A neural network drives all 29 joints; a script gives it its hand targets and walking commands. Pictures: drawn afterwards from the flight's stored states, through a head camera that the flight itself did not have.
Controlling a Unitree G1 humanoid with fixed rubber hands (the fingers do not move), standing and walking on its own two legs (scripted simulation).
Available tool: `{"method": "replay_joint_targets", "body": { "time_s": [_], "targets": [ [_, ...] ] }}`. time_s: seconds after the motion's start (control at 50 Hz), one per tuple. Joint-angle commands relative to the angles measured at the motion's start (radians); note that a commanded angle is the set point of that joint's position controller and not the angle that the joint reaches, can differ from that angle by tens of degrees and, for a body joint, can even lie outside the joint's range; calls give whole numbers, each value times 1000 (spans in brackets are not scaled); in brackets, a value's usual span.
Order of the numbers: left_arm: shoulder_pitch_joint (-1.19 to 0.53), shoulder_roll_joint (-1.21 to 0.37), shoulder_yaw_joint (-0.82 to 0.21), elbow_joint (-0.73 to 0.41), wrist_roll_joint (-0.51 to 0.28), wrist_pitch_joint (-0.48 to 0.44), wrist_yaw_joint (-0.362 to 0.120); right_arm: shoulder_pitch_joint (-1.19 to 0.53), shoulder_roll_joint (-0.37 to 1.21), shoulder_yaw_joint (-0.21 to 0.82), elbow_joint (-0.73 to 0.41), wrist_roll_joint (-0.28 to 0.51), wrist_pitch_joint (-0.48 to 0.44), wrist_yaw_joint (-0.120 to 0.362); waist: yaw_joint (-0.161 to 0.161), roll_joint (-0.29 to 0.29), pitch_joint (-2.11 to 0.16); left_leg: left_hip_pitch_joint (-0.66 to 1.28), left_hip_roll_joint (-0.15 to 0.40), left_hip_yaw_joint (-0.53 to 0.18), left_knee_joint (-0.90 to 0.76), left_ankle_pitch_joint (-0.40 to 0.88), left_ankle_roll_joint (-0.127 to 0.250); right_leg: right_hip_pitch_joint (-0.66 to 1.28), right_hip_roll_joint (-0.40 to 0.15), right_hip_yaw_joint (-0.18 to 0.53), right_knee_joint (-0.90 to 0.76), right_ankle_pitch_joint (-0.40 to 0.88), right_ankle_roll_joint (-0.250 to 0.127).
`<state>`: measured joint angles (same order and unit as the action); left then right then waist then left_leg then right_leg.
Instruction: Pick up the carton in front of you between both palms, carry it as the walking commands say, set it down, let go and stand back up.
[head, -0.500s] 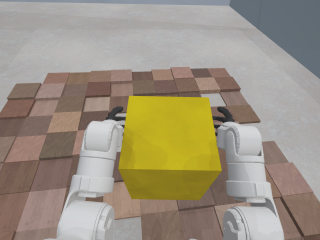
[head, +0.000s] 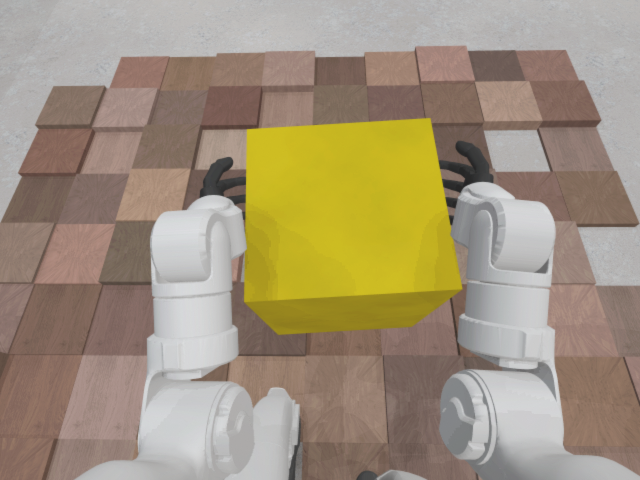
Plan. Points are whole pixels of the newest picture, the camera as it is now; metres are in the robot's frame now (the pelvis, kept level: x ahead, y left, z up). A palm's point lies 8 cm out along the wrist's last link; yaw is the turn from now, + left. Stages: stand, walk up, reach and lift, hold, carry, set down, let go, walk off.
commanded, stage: carry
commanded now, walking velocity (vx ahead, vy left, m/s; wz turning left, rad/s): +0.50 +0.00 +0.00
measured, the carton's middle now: (342, 243) +0.40 +0.02 -0.01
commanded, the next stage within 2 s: none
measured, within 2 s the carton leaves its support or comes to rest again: neither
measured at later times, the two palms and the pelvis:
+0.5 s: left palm (289, 11) +0.70 +0.12 +0.11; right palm (494, 15) +0.69 -0.16 +0.13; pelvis +0.32 +0.01 -0.01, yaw -2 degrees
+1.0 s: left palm out of the picture +0.99 +0.15 +0.11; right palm out of the picture +1.01 -0.13 +0.11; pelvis +0.63 -0.01 -0.03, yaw +0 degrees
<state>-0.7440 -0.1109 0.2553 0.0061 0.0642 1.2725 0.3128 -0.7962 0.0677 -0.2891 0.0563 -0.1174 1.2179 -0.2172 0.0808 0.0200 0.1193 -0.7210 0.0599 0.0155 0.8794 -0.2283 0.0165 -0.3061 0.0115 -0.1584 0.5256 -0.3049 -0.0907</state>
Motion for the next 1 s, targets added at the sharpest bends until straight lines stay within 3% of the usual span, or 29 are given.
{"method": "replay_joint_targets", "body": {
  "time_s": [0.0,0.04,0.06,0.08,0.1,0.12,0.14,0.18,0.2,0.24,0.32,0.4,0.42,0.46,0.5,0.52,0.54,0.56,0.58,0.62,0.66,0.7,0.78,0.86,0.9,0.92,0.94,0.96,0.98],
  "targets": [
    [-861,-1072,-677,-150,-494,-43,-413,-648,1078,637,-77,406,4,268,8,-137,-692,54,-36,61,-196,143,3,543,-212,200,9,710,-108],
    [-818,-1062,-695,-103,-476,-40,-422,-619,1073,662,-37,398,10,283,25,-136,-658,201,-89,124,-365,254,16,482,-170,135,68,714,-74],
    [-804,-1064,-696,-72,-474,-39,-428,-603,1080,669,-2,397,13,294,-9,-122,-660,355,-124,181,-434,286,32,408,-158,104,123,773,-53],
    [-796,-1065,-701,-41,-472,-39,-434,-577,1084,666,36,394,13,305,-64,-108,-689,569,-109,203,-478,378,56,299,-134,60,235,749,-17],
    [-793,-1054,-705,-4,-465,-40,-442,-558,1079,656,69,393,10,317,-121,-53,-735,810,50,48,-418,499,81,104,-124,56,391,453,22],
    [-794,-1093,-683,39,-472,-34,-453,-526,1033,639,122,369,-2,321,-155,233,-914,1208,305,-368,-316,742,271,-265,-22,97,686,55,77],
    [-785,-1086,-674,64,-459,-35,-458,-482,1061,633,156,378,-6,327,-169,287,-921,1290,341,-488,-360,708,299,-459,35,146,868,-260,80],
    [-820,-1124,-658,68,-456,-47,-460,-554,1107,634,94,423,-16,340,-181,76,-783,1199,277,-383,-367,624,228,-580,-20,180,845,-194,58],
    [-832,-1133,-642,61,-454,-57,-456,-620,1128,645,51,448,-21,345,-173,35,-739,1130,264,-344,-381,627,199,-566,-42,182,768,-144,54],
    [-853,-1132,-631,28,-450,-73,-439,-726,1168,671,-12,497,-22,353,-160,34,-715,1021,241,-298,-424,521,174,-485,-52,177,642,-110,56],
    [-873,-1097,-626,-49,-420,-90,-388,-779,1177,681,-46,544,-4,366,-161,98,-703,932,229,-211,-464,458,197,-414,-38,131,416,-101,68],
    [-843,-1025,-622,-57,-379,-80,-357,-726,1155,672,23,554,19,374,-144,157,-666,820,170,-54,-434,522,130,-237,-5,57,191,140,52],
    [-827,-1018,-624,-37,-370,-75,-357,-700,1149,663,57,544,22,376,-151,157,-645,846,156,-43,-420,541,112,-243,-14,73,113,247,47],
    [-795,-1015,-614,14,-366,-65,-370,-650,1141,646,135,516,24,376,-134,144,-629,833,135,6,-347,637,70,-133,15,40,-32,306,28],
    [-764,-1007,-594,83,-362,-61,-392,-612,1146,627,206,496,22,376,-85,65,-635,714,74,76,-187,598,15,162,19,-6,-216,495,15],
    [-740,-1017,-580,118,-366,-61,-405,-611,1130,619,232,485,19,376,-36,36,-631,576,51,86,-71,424,-6,332,-48,37,-183,490,24],
    [-724,-981,-556,144,-356,-67,-413,-625,1159,598,256,487,21,381,-50,-191,-735,255,-25,66,125,2,-42,641,-284,380,-56,742,-99],
    [-714,-999,-533,179,-352,-77,-419,-641,1155,577,257,475,21,384,-14,-330,-776,90,-108,47,299,-329,-41,726,-359,569,-84,687,-189],
    [-724,-1007,-522,164,-368,-82,-428,-650,1170,586,262,477,17,385,-25,-283,-711,29,-71,3,334,-341,-14,675,-334,542,-91,644,-163],
    [-837,-1039,-531,81,-412,-90,-437,-696,1198,586,220,492,1,382,-31,-113,-659,0,-34,-18,268,-242,-6,580,-303,493,-123,540,-131],
    [-939,-1069,-549,17,-456,-89,-438,-731,1211,585,171,508,-12,365,-35,-114,-645,44,-21,-13,186,-184,-12,516,-275,418,-156,525,-108],
    [-978,-1086,-567,-14,-486,-82,-436,-757,1202,588,119,512,-18,339,-34,-143,-663,46,-26,4,139,-155,-14,513,-268,377,-159,539,-124],
    [-960,-1079,-568,-14,-498,-54,-433,-773,1162,594,49,489,-5,293,-16,-141,-660,-37,-19,22,8,-49,-20,572,-261,343,-144,595,-144],
    [-843,-1075,-551,89,-460,-34,-446,-685,1139,593,114,449,14,289,20,-152,-617,9,-84,105,-237,224,-14,587,-153,209,-46,831,-102],
    [-804,-1077,-541,142,-444,-37,-456,-650,1144,585,166,437,18,305,31,-141,-580,125,-123,147,-393,306,7,521,-121,172,-20,826,-89],
    [-790,-1081,-536,168,-439,-42,-460,-637,1148,576,192,431,17,315,14,-149,-580,251,-131,160,-454,356,27,456,-117,151,22,832,-76],
    [-786,-1087,-531,193,-438,-46,-465,-619,1151,563,223,422,14,324,-35,-149,-604,432,-135,181,-515,433,44,373,-104,105,125,841,-47],
    [-788,-1089,-528,216,-438,-52,-472,-600,1141,544,249,413,8,332,-91,-122,-646,649,-96,175,-504,495,52,245,-82,65,263,740,-17],
    [-794,-1096,-527,235,-437,-55,-479,-581,1117,518,268,403,0,340,-134,-1,-712,947,142,-71,-371,796,96,-31,-47,77,467,269,22]
  ]
}}
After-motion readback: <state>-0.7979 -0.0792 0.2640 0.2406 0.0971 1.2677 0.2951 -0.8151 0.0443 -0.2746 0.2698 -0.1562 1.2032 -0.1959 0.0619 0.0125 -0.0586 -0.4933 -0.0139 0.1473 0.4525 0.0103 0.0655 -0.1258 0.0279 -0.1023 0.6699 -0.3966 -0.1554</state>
